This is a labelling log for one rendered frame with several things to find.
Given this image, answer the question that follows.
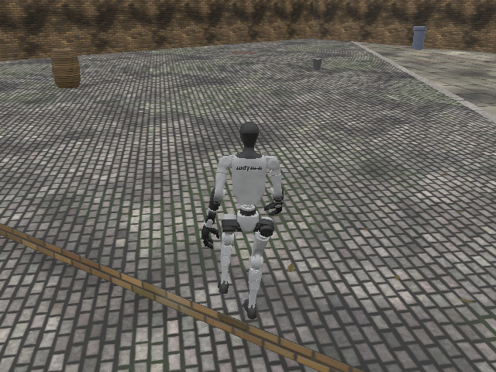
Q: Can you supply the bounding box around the humanoid robot torso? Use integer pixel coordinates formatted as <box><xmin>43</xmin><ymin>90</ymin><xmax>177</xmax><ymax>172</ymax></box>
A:
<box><xmin>231</xmin><ymin>152</ymin><xmax>267</xmax><ymax>233</ymax></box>

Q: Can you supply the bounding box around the right robot upper arm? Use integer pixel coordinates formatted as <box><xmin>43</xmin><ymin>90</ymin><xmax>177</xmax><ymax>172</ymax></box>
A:
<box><xmin>265</xmin><ymin>156</ymin><xmax>283</xmax><ymax>198</ymax></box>

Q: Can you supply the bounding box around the right robot forearm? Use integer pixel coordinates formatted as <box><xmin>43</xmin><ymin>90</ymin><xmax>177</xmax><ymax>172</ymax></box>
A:
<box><xmin>273</xmin><ymin>186</ymin><xmax>284</xmax><ymax>208</ymax></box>

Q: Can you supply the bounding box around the left robot upper arm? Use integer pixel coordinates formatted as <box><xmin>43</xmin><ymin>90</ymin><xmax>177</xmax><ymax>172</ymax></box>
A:
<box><xmin>213</xmin><ymin>155</ymin><xmax>233</xmax><ymax>199</ymax></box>

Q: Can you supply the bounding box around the right robot hand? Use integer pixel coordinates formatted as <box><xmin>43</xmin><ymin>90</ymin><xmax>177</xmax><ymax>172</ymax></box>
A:
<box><xmin>264</xmin><ymin>202</ymin><xmax>282</xmax><ymax>215</ymax></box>

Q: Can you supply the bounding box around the left robot hand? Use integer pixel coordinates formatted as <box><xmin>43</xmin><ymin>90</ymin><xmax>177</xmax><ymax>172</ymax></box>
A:
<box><xmin>201</xmin><ymin>225</ymin><xmax>219</xmax><ymax>249</ymax></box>

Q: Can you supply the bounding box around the right robot shin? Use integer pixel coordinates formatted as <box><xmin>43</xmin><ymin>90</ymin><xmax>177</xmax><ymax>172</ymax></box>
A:
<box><xmin>248</xmin><ymin>257</ymin><xmax>264</xmax><ymax>308</ymax></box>

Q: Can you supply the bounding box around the left robot forearm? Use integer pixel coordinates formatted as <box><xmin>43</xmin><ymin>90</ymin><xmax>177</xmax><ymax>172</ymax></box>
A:
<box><xmin>204</xmin><ymin>188</ymin><xmax>221</xmax><ymax>228</ymax></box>

